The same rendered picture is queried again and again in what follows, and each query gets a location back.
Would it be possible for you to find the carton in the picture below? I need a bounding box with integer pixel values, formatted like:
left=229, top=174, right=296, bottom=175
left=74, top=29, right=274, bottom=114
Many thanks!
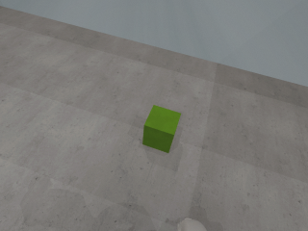
left=142, top=105, right=181, bottom=153

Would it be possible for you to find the right robot thigh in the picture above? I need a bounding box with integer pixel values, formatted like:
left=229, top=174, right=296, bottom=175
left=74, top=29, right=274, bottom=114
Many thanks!
left=176, top=219, right=207, bottom=231

